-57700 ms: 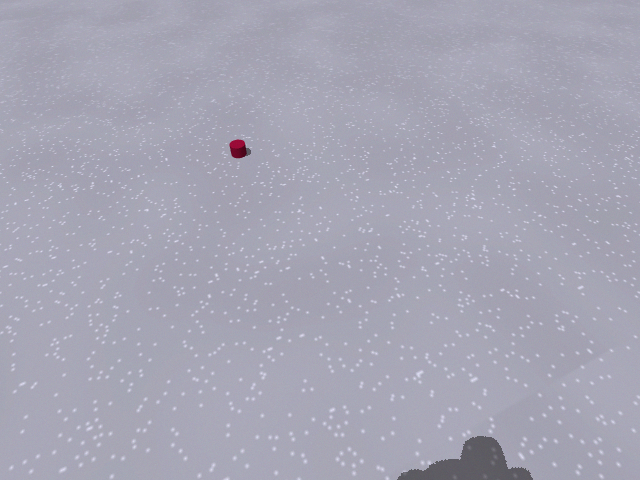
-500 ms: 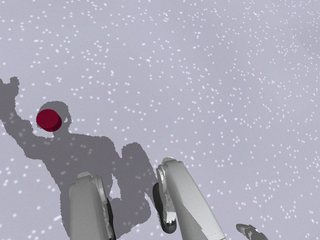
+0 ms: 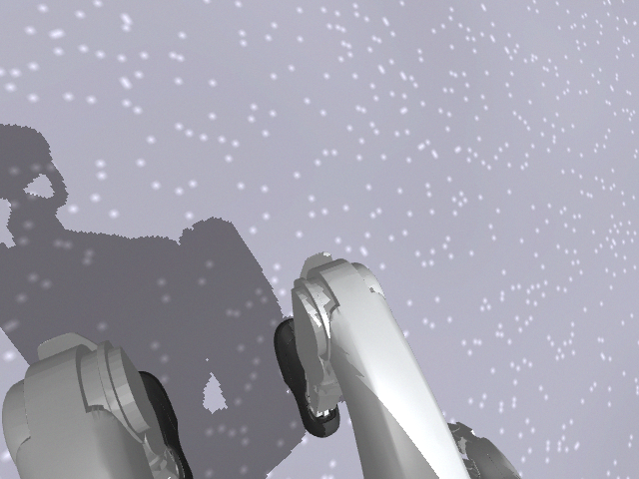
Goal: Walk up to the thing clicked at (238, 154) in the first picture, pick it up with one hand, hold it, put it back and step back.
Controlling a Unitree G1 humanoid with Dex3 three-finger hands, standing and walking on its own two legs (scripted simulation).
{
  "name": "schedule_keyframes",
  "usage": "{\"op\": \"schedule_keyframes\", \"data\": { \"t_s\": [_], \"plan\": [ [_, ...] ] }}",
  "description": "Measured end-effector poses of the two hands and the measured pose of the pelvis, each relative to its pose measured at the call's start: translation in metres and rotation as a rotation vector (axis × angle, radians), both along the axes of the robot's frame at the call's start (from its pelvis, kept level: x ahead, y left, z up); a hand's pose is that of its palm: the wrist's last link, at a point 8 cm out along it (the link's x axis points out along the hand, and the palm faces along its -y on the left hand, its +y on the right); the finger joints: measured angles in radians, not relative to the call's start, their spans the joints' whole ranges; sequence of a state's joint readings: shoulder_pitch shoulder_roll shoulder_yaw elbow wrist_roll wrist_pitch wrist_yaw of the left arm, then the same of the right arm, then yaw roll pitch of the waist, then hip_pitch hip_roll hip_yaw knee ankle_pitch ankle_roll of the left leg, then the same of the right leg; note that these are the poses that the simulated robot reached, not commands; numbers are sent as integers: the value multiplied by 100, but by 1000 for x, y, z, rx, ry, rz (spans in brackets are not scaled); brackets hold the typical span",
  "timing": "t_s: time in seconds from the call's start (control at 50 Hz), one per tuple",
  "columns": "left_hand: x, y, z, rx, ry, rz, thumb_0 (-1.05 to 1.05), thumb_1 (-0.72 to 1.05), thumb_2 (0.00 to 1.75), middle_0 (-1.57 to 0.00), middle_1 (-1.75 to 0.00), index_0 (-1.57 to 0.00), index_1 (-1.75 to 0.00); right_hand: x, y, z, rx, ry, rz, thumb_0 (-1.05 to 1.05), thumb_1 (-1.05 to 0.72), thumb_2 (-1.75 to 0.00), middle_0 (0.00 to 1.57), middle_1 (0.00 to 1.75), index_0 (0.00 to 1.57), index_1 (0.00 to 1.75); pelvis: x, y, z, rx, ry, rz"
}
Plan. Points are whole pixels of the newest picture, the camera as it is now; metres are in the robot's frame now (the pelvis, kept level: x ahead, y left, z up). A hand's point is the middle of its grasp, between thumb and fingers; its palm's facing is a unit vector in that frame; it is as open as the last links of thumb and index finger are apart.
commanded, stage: approach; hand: left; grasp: from above
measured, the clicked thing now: out of the picture +0.54 +0.33 -0.32
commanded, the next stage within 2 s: rest palm in 0.20 s
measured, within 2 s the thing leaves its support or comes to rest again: neither
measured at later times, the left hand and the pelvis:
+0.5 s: hand out of the picture +0.54 +0.32 -0.25, palm faces -0.42 -0.10 -0.90, open 14.4 cm; pelvis +0.01 +0.00 -0.03, yaw -5 degrees
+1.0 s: hand out of the picture +0.51 +0.32 -0.26, palm faces -0.42 -0.09 -0.90, open 14.4 cm; pelvis +0.00 +0.00 -0.04, yaw -6 degrees
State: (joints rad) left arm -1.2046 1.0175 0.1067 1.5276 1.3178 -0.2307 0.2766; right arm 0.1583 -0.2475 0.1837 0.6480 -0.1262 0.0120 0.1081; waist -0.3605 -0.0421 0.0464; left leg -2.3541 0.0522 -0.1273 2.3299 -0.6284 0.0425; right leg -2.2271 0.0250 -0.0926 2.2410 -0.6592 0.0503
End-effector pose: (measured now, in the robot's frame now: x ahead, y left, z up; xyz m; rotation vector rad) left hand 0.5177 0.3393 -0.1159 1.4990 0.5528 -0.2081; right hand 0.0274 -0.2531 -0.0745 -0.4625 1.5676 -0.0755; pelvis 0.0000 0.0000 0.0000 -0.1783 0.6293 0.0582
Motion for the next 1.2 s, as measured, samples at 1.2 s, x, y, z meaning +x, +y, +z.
{"op": "schedule_keyframes", "data": {
  "t_s": [1.2],
  "plan": [
    [4,-15,-97,2,-19,61,0,-59,101,-7,-102,-7,-104,3,6,-10,16,-13,187,0,-93,-91,20,30,20,30,6,1,-41,-73,-126,-73]
  ]
}}
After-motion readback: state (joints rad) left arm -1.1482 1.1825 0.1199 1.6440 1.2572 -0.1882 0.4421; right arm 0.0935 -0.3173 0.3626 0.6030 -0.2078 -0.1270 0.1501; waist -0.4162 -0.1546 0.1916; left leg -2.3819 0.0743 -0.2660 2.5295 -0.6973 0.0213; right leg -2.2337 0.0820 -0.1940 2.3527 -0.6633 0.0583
